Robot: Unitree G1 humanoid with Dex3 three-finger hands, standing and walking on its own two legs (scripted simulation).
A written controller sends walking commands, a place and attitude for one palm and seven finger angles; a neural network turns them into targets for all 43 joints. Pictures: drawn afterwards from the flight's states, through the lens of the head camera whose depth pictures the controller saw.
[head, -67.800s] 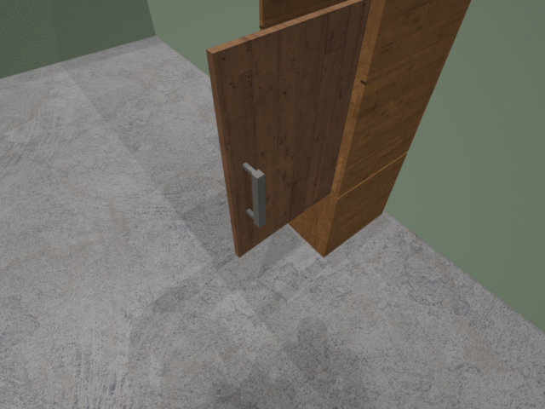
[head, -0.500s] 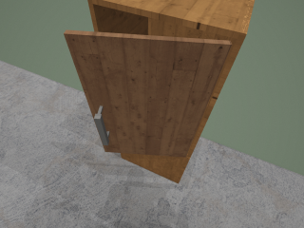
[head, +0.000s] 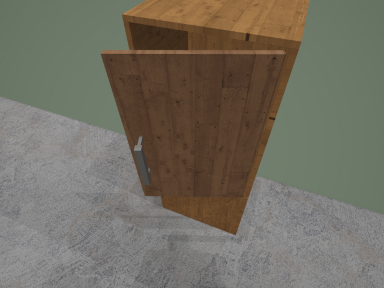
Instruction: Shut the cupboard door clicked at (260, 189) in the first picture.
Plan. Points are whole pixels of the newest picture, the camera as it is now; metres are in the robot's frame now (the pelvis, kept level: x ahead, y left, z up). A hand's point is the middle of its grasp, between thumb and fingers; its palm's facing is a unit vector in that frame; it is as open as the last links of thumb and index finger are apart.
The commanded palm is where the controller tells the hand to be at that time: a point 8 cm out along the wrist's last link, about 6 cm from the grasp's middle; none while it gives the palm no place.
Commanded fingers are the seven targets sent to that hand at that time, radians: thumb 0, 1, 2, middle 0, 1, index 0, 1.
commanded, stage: come to a stop and stand still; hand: left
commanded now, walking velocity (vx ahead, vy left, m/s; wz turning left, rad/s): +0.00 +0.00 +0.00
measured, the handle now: (144, 161) +0.48 +0.18 -0.09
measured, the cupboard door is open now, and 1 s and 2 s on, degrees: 21 21 21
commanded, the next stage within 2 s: look again from close up in 0.02 s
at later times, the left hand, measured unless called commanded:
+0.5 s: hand out of the picture +0.01 +0.14 -0.17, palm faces +0.01 -0.98 -0.18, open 7.4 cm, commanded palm none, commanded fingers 0.00 0.90 0.90 -0.20 -0.30 -0.20 -0.30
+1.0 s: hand (135, 245) +0.21 +0.13 -0.02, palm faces +0.12 -0.99 +0.00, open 6.9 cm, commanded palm +0.13 +0.19 -0.07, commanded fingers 0.00 0.90 0.90 -0.44 -0.56 -0.44 -0.56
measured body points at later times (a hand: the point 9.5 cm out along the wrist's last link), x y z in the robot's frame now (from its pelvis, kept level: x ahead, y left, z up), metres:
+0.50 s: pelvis +0.01 -0.03 +0.00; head +0.02 -0.03 +0.45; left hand +0.01 +0.19 -0.16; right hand +0.03 -0.25 -0.16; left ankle +0.01 +0.08 -0.74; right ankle +0.02 -0.15 -0.74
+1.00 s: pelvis -0.01 -0.05 -0.05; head +0.02 -0.05 +0.40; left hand +0.20 +0.19 -0.02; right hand +0.16 -0.30 -0.13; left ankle +0.01 +0.08 -0.74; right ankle +0.02 -0.15 -0.74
